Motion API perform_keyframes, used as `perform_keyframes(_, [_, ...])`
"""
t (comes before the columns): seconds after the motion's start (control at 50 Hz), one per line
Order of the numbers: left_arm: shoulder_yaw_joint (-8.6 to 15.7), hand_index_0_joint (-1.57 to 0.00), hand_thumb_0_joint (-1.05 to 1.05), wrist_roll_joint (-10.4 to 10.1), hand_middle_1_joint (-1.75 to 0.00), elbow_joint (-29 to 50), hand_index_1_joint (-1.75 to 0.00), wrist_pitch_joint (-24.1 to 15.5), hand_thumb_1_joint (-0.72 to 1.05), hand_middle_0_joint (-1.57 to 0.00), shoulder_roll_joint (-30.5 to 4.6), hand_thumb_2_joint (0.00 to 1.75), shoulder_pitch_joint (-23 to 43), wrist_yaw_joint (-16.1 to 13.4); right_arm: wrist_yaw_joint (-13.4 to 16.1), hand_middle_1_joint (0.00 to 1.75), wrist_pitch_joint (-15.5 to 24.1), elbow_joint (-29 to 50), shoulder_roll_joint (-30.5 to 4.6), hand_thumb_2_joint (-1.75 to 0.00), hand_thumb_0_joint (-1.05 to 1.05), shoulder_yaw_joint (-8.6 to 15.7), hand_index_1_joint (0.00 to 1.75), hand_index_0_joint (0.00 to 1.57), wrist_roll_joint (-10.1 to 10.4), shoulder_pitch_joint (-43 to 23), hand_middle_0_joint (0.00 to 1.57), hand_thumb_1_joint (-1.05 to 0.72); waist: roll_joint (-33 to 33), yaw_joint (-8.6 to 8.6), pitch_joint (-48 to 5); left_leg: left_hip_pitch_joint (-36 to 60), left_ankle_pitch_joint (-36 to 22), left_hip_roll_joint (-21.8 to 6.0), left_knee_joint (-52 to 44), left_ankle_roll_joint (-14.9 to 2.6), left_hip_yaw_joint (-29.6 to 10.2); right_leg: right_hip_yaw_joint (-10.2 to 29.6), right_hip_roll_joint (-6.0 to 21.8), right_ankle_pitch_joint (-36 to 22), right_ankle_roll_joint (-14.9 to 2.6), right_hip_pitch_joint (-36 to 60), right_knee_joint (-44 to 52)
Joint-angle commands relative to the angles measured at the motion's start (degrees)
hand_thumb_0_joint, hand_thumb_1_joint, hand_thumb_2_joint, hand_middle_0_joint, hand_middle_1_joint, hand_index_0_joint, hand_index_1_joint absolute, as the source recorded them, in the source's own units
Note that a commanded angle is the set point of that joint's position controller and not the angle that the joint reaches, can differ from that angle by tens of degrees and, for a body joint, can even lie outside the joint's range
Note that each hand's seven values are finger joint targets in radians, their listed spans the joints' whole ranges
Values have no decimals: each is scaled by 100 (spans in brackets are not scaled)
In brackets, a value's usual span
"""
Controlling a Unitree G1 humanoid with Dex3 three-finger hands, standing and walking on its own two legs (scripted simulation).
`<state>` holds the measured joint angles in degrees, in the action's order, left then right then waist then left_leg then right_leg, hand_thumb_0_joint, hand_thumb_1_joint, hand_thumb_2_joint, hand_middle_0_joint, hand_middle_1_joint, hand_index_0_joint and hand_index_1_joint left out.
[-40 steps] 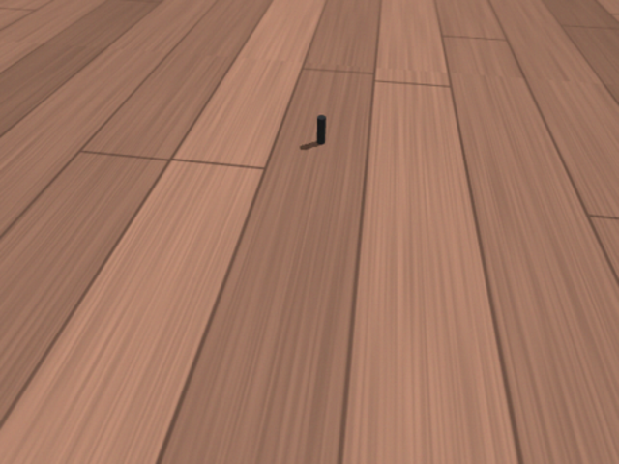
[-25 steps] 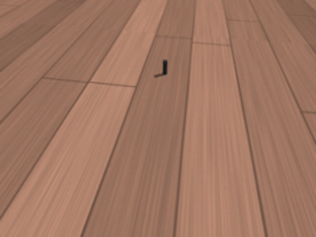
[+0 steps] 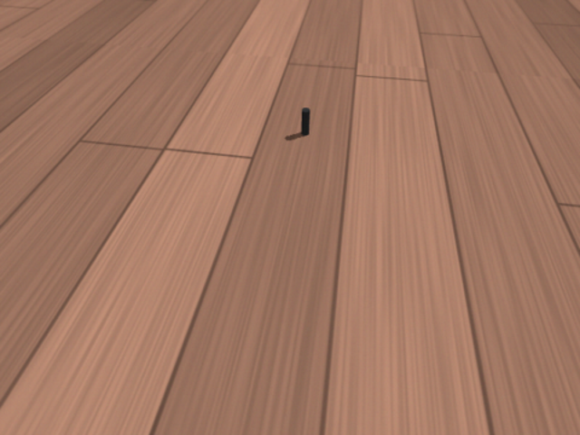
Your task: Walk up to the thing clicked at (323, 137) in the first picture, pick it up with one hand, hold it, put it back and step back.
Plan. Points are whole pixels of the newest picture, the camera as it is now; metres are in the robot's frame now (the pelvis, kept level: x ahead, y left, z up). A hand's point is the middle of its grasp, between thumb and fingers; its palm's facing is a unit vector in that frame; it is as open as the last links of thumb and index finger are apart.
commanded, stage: stand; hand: left
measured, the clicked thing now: (305, 122) +1.85 -0.01 -0.70
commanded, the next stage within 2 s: walk up in 0.32 s
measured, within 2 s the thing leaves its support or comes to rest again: neither
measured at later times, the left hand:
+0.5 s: hand out of the picture +0.11 +0.26 -0.15, palm faces -0.10 -0.93 -0.37, open 7.4 cm
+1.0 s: hand (204, 374) +0.26 +0.17 -0.15, palm faces -0.04 -0.93 -0.36, open 7.4 cm
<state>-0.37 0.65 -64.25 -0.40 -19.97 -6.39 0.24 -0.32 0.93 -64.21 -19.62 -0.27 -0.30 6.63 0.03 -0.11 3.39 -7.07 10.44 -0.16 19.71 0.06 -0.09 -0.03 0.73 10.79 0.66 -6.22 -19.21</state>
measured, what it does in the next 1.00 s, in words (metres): walks ahead: right foot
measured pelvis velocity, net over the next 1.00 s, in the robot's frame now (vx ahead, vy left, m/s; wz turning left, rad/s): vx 0.23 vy -0.11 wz -0.07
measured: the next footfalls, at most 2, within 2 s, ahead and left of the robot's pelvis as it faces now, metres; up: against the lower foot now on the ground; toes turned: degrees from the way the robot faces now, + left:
right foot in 0.66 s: +0.18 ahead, -0.21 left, +0.00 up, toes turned -9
left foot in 1.10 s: +0.49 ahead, +0.03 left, +0.00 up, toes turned +2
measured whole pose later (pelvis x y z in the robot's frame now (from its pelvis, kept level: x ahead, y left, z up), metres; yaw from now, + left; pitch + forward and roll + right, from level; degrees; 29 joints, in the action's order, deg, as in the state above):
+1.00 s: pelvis +0.23 -0.11 -0.01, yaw -4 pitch -2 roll -2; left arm 3.4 0.7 -55.4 -5.1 -23.3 -19.7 3.5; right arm -6.8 1.6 -54.1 -24.0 4.1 -1.1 10.6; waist -2.6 -2.4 2.4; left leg -31.9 8.2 -6.2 42.7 0.6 -1.0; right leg -5.9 -2.1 17.7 -1.6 2.0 -18.0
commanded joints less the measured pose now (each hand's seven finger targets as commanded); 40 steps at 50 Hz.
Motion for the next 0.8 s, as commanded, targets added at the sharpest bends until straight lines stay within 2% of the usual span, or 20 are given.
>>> perform_keyframes(0.0, [219, -20, 0, -11, -30, 294, -30, -132, 90, -20, -1166, 90, 120, -63, 77, 30, 105, 330, -1233, -90, 0, 221, 30, 20, -7, -243, 20, -90, -52, -25, -442, 98, -720, -692, -319, -160, -580, 491, 649, -673, -204, -32, 288])
perform_keyframes(0.28, [235, -20, 0, -8, -30, 304, -30, -151, 90, -20, -1185, 90, 144, -83, 76, 30, 82, 353, -1221, -90, 0, 218, 30, 20, -5, -222, 20, -90, -3, 14, -437, 88, -714, -675, -286, -154, -558, 507, 683, -806, -179, 47, 348])
perform_keyframes(0.3, [685, -20, 0, 132, -30, 746, -30, -222, 90, -20, -1922, 90, -152, 139, -65, 30, 227, 706, -1922, -90, 0, 685, 30, 20, -151, 144, 20, -90, 133, 44, -1179, 250, 2468, -625, 225, -540, -620, 687, 435, 2281, -440, -141, -206])
perform_keyframes(0.32, [692, -20, 0, 186, -30, 749, -30, -223, 90, -20, -1820, 90, -23, 220, -136, 30, 253, 641, -1998, -90, 0, 759, 30, 20, -203, 132, 20, -90, -150, 77, -757, 30, 3233, -725, 192, -624, -844, 810, 491, 3027, -506, -916, -520])
perform_keyframes(0.36, [654, -20, 0, 184, -30, 1069, -30, -208, 90, -20, -1495, 90, 659, 318, -181, 30, 270, 671, -1983, -90, 0, 829, 30, 20, -205, 428, 20, -90, -627, 389, 23, 357, 3800, -1221, -541, -901, -1572, 312, 182, 2543, -337, -2560, -1474])
perform_keyframes(0.38, [623, -20, 0, 173, -30, 1240, -30, -212, 90, -20, -1374, 90, 929, 337, -170, 30, 321, 672, -2075, -90, 0, 916, 30, 20, -205, 689, 20, -90, -1131, 606, 327, 760, 3511, -2008, -1226, -1237, -2435, 16, 66, 1692, -202, -3433, -2618])
perform_keyframes(0.4, [628, -20, 0, 193, -30, 1311, -30, -248, 90, -20, -1404, 90, 1016, 341, -162, 30, 375, 718, -2184, -90, 0, 981, 30, 20, -206, 804, 20, -90, -806, 659, 368, 927, 3213, -2429, -1430, -1486, -2808, 418, 285, 1716, -201, -3693, -2821])
perform_keyframes(0.42, [620, -20, 0, 164, -30, 1349, -30, -289, 90, -20, -1517, 90, 900, 366, -160, 30, 406, 806, -2205, -90, 0, 997, 30, 20, -186, 691, 20, -90, -614, 557, 353, 1162, 2876, -2484, -1459, -1548, -2786, 586, 467, 1681, -174, -3681, -2686])
perform_keyframes(0.44, [629, -20, 0, 166, -30, 1298, -30, -325, 90, -20, -1596, 90, 804, 405, -171, 30, 415, 864, -2058, -90, 0, 954, 30, 20, -175, 693, 20, -90, -366, 481, 206, 1178, 2794, -2238, -1409, -1484, -2565, 592, 476, 1582, -136, -3592, -2841])
perform_keyframes(0.5, [688, -20, 0, 108, -30, 1236, -30, -271, 90, -20, -1566, 90, 100, 572, -230, 30, 414, 1186, -2156, -90, 0, 992, 30, 20, -213, -46, 20, -90, -1065, 48, -61, 341, 2776, -1868, -1372, -1180, -1433, 192, 563, 1364, -51, -2418, -2371])
perform_keyframes(0.58, [777, -20, 0, 97, -30, 1012, -30, -271, 90, -20, -1525, 90, -602, 572, -297, 30, 362, 1327, -1959, -90, 0, 918, 30, 20, -225, -485, 20, -90, -929, -406, -205, -938, 2366, -1152, -501, -801, -156, -411, 308, 208, -40, -306, -1319])
perform_keyframes(0.6, [820, -20, 0, 94, -30, 845, -30, -288, 90, -20, -1582, 90, -1097, 528, -294, 30, 330, 1359, -1870, -90, 0, 886, 30, 20, -235, -637, 20, -90, -549, -667, -310, -1412, 2503, -954, 167, -707, 149, -608, 196, -150, -31, 469, -1056])
perform_keyframes(0.62, [935, -20, 0, 108, -30, 584, -30, -342, 90, -20, -1865, 90, -1789, 436, -281, 30, 302, 1363, -1614, -90, 0, 799, 30, 20, -245, -516, 20, -90, 502, -950, -680, -2190, 2394, -626, 1703, -555, 445, -451, 79, 130, -87, 1747, -1026])
perform_keyframes(0.64, [1099, -20, 0, 155, -30, 500, -30, -399, 90, -20, -2297, 90, -2425, 306, -291, 30, 299, 1410, -1143, -90, 0, 613, 30, 20, -253, -272, 20, -90, 2034, -1207, -832, -3272, 2857, 13, 3653, -435, 711, 591, 518, 1647, -211, 2412, -327])
perform_keyframes(0.66, [1118, -20, 0, 208, -30, 795, -30, -446, 90, -20, -2540, 90, -2188, 240, -298, 30, 251, 1482, -1054, -90, 0, 566, 30, 20, -160, -105, 20, -90, 2102, -1045, -563, -3803, 2516, 304, 4720, -207, -63, 2875, 1733, 3881, -498, 1698, 792])
perform_keyframes(0.68, [1048, -20, 0, 128, -30, 1120, -30, -457, 90, -20, -2672, 90, -1357, 240, -275, 30, 210, 1450, -1562, -90, 0, 689, 30, 20, -129, -19, 20, -90, 1213, -652, -234, -3497, 1873, 9, 4901, -147, -462, 4008, 2406, 4881, -873, 660, 1659])
perform_keyframes(0.7, [1013, -20, 0, 66, -30, 1294, -30, -483, 90, -20, -2755, 90, -900, 245, -275, 30, 233, 1394, -1874, -90, 0, 758, 30, 20, -121, -141, 20, -90, 965, -495, 332, -3391, 1553, -345, 4909, -159, -637, 4136, 2470, 4727, -1174, -75, 1805])
perform_keyframes(0.72, [950, -20, 0, 13, -30, 1330, -30, -517, 90, -20, -2513, 90, -616, 231, -303, 30, 259, 1246, -1971, -90, 0, 769, 30, 20, -87, -49, 20, -90, 673, -265, 524, -3349, 1213, -532, 4833, -183, -724, 3525, 2243, 3950, -1183, -227, 1634])
perform_keyframes(0.76, [854, -20, 0, -30, -30, 1377, -30, -587, 90, -20, -2122, 90, -388, 214, -369, 30, 280, 1045, -1824, -90, 0, 722, 30, 20, 10, 436, 20, -90, 534, 12, 376, -2821, 669, -636, 4373, -198, -767, 1984, 1618, 2642, -945, -330, 1315])
perform_keyframes(0.78, [820, -20, 0, -60, -30, 1333, -30, -617, 90, -20, -2030, 90, -502, 207, -398, 30, 265, 1001, -1748, -90, 0, 705, 30, 20, 22, 624, 20, -90, 496, 19, 348, -2636, 438, -583, 4134, -179, -690, 1587, 1462, 2218, -876, -383, 1227])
